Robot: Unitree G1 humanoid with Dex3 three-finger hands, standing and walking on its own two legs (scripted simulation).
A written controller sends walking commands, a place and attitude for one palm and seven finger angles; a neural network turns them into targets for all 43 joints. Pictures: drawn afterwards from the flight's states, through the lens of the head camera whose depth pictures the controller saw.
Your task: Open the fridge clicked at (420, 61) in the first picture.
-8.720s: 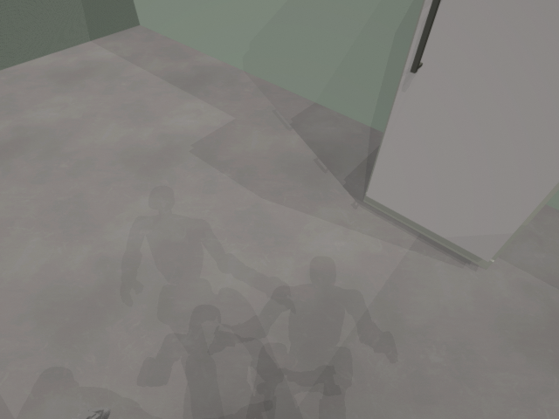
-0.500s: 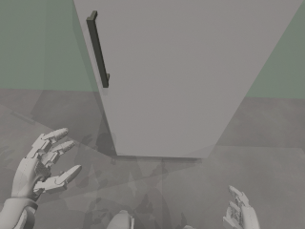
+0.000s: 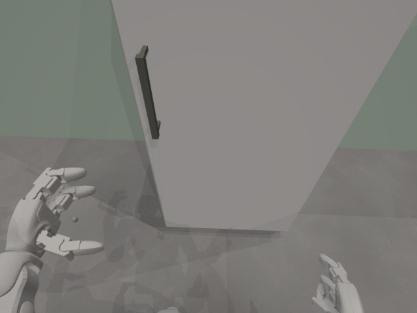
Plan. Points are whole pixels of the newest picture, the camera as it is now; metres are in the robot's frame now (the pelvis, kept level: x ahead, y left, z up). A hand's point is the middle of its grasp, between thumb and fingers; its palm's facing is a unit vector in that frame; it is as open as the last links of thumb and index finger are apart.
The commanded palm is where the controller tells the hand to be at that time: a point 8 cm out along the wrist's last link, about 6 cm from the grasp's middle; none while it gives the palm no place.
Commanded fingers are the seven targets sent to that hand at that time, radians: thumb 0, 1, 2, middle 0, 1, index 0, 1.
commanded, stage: raise the hand to about handle height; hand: left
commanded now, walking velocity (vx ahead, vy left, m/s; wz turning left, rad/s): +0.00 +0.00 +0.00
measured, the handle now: (150, 97) +0.55 +0.19 +0.12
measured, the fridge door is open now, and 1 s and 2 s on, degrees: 0 0 0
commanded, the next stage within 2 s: move the hooked fingers beside the handle in 0.92 s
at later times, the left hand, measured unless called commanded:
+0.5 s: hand (61, 180) +0.28 +0.27 +0.14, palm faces +0.09 -1.00 -0.02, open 14.0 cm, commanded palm +0.24 +0.31 +0.14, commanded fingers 0.00 -0.50 0.30 -0.30 -1.20 -0.30 -1.20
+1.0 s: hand (63, 183) +0.28 +0.27 +0.14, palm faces +0.09 -1.00 +0.00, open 14.0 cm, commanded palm +0.25 +0.31 +0.14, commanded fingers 0.00 -0.50 0.30 -0.30 -1.20 -0.30 -1.20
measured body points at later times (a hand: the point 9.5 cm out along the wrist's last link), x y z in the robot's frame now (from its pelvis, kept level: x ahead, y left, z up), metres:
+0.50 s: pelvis +0.00 -0.01 +0.02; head +0.01 -0.02 +0.47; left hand +0.27 +0.32 +0.15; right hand +0.17 -0.26 -0.06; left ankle +0.05 +0.13 -0.70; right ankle -0.01 -0.13 -0.70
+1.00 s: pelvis +0.00 -0.01 +0.02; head +0.01 -0.02 +0.47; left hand +0.27 +0.32 +0.14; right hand +0.18 -0.25 -0.05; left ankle +0.05 +0.13 -0.70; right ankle -0.01 -0.13 -0.70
